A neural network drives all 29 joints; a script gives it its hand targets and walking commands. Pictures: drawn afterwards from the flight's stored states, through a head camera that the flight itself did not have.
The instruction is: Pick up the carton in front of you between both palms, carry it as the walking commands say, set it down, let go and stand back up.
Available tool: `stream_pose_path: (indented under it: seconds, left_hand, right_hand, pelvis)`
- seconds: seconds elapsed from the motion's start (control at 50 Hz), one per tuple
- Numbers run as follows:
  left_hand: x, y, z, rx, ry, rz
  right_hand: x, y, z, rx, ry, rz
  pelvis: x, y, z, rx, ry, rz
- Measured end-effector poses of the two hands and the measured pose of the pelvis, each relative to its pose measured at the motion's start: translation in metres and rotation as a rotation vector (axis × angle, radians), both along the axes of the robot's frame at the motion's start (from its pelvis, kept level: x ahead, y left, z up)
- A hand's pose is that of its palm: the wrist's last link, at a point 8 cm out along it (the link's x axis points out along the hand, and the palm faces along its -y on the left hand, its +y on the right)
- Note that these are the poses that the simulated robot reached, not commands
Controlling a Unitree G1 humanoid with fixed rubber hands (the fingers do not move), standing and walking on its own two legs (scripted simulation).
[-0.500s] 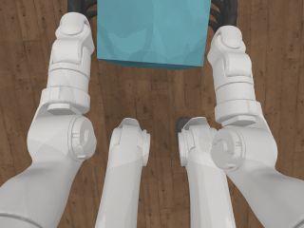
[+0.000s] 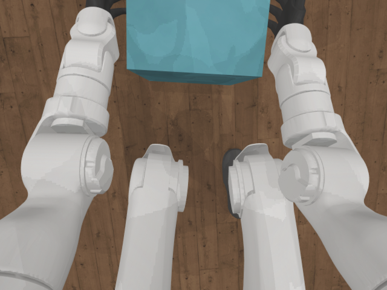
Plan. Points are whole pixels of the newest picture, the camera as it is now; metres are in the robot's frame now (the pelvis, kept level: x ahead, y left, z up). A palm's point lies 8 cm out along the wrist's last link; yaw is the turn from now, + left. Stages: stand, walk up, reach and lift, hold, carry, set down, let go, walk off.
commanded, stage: set down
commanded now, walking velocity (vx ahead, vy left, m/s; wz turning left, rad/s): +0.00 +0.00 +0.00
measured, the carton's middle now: (194, 27) +0.54 +0.01 -0.25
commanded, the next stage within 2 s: none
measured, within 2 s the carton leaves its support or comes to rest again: rests again in 0.02 s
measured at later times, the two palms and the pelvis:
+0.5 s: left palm (104, 14) +0.53 +0.17 -0.17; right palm (291, 26) +0.52 -0.14 -0.17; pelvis -0.01 -0.01 -0.01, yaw +0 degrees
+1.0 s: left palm (83, 24) +0.52 +0.21 -0.21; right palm (301, 35) +0.52 -0.18 -0.20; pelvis -0.01 -0.01 -0.02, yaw +1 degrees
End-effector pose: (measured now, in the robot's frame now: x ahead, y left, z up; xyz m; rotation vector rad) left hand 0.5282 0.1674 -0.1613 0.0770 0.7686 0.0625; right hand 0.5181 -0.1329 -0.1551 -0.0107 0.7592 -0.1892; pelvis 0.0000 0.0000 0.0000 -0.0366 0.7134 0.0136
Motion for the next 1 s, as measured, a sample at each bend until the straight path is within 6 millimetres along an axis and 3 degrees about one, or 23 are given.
stream_pose_path:
  seconds: [0.8, 0.92, 1.0]
  left_hand:
    - [0.001, 0.000, -0.018, -0.057, -0.024, -0.073]
    - [-0.011, 0.027, -0.043, 0.009, 0.006, 0.005]
    - [-0.008, 0.045, -0.044, 0.023, -0.023, 0.032]
  right_hand:
    - [0.007, -0.013, -0.017, 0.016, 0.000, 0.081]
    - [-0.004, -0.033, -0.039, -0.027, 0.041, 0.036]
    - [-0.002, -0.047, -0.043, -0.044, 0.018, 0.021]
  pelvis:
    - [-0.010, -0.007, -0.012, -0.002, -0.092, 0.006]
    - [-0.008, -0.007, -0.013, -0.009, -0.098, 0.013]
    - [-0.007, -0.008, -0.017, -0.011, -0.094, 0.021]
